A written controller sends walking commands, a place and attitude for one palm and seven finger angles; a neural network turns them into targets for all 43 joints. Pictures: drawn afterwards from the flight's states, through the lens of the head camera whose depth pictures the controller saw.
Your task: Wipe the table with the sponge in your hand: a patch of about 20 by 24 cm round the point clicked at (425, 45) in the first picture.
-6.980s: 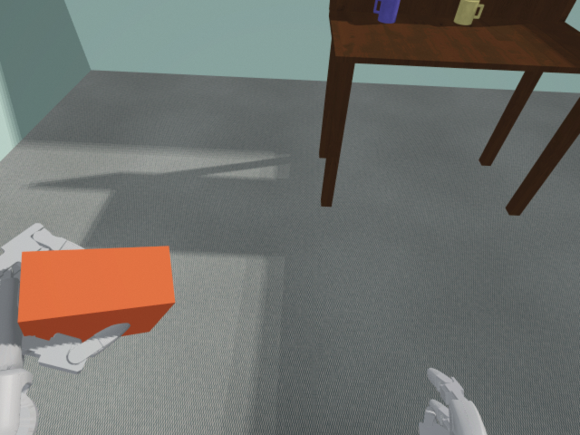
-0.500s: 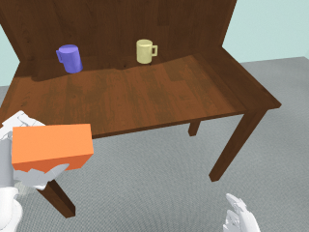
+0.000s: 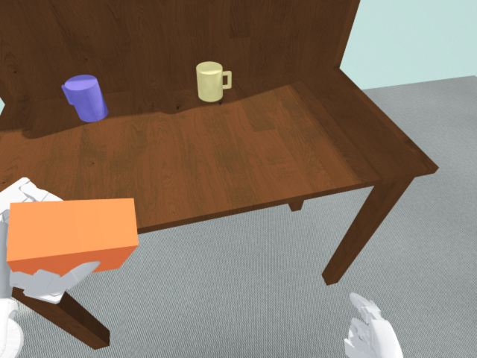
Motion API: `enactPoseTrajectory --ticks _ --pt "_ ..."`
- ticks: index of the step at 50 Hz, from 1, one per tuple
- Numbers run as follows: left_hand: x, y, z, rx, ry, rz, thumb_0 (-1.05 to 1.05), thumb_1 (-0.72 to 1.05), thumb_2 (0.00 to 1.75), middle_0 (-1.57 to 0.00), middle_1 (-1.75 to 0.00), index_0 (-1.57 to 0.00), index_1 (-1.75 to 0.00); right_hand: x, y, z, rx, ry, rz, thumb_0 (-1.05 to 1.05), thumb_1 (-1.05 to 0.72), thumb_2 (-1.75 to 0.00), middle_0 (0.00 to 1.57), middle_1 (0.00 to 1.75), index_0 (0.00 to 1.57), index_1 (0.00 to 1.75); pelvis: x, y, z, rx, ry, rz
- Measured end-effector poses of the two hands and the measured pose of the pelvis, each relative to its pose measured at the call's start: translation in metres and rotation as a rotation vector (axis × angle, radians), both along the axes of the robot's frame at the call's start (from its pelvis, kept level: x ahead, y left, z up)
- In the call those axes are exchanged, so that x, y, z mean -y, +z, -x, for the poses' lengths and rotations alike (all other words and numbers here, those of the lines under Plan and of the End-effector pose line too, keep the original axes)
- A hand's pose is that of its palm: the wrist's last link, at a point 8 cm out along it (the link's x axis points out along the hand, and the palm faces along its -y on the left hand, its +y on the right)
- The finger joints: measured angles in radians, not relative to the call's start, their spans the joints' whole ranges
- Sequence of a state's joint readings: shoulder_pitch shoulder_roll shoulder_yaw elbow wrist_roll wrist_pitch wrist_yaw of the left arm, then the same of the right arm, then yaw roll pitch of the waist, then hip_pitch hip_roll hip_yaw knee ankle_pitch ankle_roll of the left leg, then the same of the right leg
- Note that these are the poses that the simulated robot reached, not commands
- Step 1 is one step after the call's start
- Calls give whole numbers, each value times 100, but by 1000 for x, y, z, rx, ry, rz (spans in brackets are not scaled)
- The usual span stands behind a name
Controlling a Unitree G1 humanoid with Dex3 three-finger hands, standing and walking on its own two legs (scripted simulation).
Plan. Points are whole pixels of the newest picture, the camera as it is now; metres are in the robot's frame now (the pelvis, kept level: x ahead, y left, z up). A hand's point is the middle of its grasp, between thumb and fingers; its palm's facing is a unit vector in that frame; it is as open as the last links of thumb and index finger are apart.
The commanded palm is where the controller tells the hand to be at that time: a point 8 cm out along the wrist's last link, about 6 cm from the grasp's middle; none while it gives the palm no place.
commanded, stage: shuffle to correct the standing spot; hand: left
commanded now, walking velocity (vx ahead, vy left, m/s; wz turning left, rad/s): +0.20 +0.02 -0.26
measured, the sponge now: (92, 240) +0.23 +0.22 +0.14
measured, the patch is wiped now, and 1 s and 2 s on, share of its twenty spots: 0.00 0.00 0.00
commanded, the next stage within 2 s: come to a stop and stand still in 0.30 s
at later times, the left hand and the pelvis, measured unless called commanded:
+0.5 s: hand (117, 161) +0.35 +0.22 +0.16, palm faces +0.31 -0.87 -0.39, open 9.7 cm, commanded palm +0.28 +0.26 +0.18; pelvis +0.09 +0.00 -0.02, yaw -8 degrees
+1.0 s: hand (128, 147) +0.36 +0.21 +0.18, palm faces +0.29 -0.85 -0.45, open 9.7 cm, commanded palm +0.31 +0.24 +0.18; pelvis +0.10 -0.01 -0.01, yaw -10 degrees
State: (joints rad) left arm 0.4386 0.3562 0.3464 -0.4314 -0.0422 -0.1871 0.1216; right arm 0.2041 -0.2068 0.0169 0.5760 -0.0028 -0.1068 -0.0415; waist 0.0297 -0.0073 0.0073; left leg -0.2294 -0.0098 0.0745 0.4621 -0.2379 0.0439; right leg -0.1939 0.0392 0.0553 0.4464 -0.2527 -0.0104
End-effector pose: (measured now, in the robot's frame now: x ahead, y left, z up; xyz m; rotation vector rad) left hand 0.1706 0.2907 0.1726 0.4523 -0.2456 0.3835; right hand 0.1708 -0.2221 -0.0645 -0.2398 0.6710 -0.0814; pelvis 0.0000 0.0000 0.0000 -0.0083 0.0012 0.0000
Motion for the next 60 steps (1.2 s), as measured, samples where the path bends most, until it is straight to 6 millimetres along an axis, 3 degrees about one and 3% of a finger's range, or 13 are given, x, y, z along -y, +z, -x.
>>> enactPoseTrajectory --ticks 8,16,24,30,34,38,48,51,54,56,60 --pt "18 -3 -36 47 2 12 0 -47 101 -79 -135 -79 -136 17 -9 -27 19 -38 -14 2 -90 -89 20 30 20 30 13 -11 -28 -6 -21 -6" --pt "29 0 -76 91 -75 -9 0 -47 102 -79 -135 -79 -136 31 -19 -37 -63 -78 -2 2 -90 -89 20 30 20 29 12 -14 -56 -8 -55 2" --pt "21 2 -132 96 -147 -53 0 -47 102 -79 -135 -79 -136 20 -28 -49 -52 -170 -33 2 -90 -90 20 30 20 29 -4 -20 -85 35 -129 -37" --pt "50 17 -164 54 -237 -78 -1 -47 102 -79 -136 -79 -136 8 -23 -50 -54 -197 -102 2 -90 -89 20 30 20 29 1 -7 -105 22 -165 -26" --pt "67 22 -172 39 -270 -159 0 -47 102 -79 -136 -79 -136 15 -32 -55 -40 -207 -124 2 -90 -89 20 30 20 30 14 -13 -117 35 -171 -16" --pt "71 20 -176 42 -240 -134 0 -47 102 -79 -136 -79 -136 31 -38 -61 -49 -214 -117 2 -90 -89 21 30 20 30 20 -14 -116 42 -173 1" --pt "59 11 -149 45 -195 -27 0 -47 102 -79 -136 -79 -136 58 -10 -59 -13 -246 26 2 -90 -90 20 30 20 29 10 -8 -107 51 -175 -9" --pt "28 28 -159 143 -186 -142 0 -47 102 -79 -136 -79 -136 50 -8 -53 -22 -199 68 2 -91 -90 20 30 20 29 4 -9 -99 50 -170 -4" --pt "-2 26 -168 179 -132 -66 0 -47 102 -79 -136 -79 -136 34 -5 -48 -9 -178 43 2 -91 -90 20 30 20 29 -10 -8 -95 66 -190 1" --pt "-5 20 -169 174 -147 -9 0 -47 102 -79 -136 -79 -136 20 -2 -43 11 -182 25 2 -91 -90 20 30 20 29 -21 -6 -95 74 -205 2" --pt "9 3 -165 113 -264 35 0 -47 102 -79 -136 -79 -136 -10 2 -33 39 -204 -22 2 -90 -90 20 30 20 29 -41 -4 -96 80 -221 7"
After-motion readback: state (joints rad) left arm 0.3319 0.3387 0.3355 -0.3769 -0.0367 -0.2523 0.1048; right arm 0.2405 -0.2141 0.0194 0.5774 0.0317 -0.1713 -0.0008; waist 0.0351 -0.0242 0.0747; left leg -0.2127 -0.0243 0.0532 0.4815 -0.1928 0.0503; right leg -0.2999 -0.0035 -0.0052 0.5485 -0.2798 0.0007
